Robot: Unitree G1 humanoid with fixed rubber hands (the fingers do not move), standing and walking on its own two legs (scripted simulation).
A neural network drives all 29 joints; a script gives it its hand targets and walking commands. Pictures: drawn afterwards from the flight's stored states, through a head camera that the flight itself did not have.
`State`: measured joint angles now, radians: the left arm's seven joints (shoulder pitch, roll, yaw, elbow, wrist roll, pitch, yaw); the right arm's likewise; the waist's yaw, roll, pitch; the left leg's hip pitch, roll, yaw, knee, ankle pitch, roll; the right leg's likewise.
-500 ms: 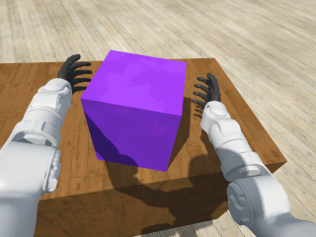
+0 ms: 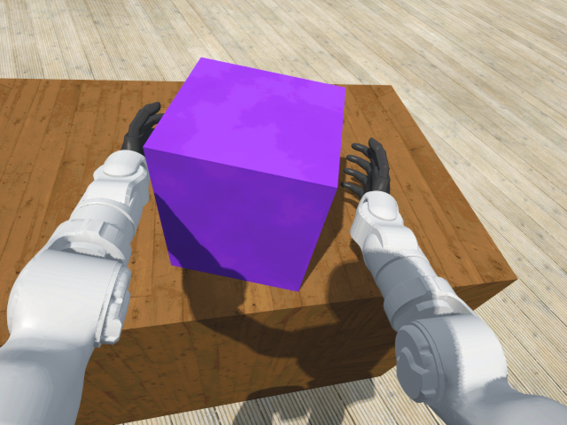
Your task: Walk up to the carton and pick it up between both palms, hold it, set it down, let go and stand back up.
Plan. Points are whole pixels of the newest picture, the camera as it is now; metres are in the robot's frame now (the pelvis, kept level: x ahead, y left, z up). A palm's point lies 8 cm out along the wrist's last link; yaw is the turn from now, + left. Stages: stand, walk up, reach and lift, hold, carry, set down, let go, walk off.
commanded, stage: reach and lift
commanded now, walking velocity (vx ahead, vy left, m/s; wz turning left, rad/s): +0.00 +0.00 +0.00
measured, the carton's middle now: (252, 182) +0.47 -0.03 +0.08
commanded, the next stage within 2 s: none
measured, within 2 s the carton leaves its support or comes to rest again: neither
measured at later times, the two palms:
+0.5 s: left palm (143, 156) +0.49 +0.12 +0.12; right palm (359, 190) +0.41 -0.17 +0.11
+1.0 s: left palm (144, 160) +0.48 +0.12 +0.12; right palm (357, 196) +0.40 -0.17 +0.10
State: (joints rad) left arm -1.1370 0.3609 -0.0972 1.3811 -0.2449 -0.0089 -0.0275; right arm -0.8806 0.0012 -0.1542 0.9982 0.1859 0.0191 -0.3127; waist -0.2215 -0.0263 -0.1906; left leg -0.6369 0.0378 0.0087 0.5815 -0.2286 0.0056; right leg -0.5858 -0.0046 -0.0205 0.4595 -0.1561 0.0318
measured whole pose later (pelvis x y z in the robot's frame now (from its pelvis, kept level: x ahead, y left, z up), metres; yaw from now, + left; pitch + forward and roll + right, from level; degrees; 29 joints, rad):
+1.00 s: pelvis +0.04 +0.01 +0.02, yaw +2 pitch +3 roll -2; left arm -0.96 0.09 0.46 1.17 0.34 -0.03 -0.12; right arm -0.68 0.23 -0.66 0.77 -0.38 -0.15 -0.17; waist -0.13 -0.02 0.00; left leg -0.20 0.00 0.01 0.37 -0.22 0.02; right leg -0.14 -0.04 -0.04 0.23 -0.14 0.05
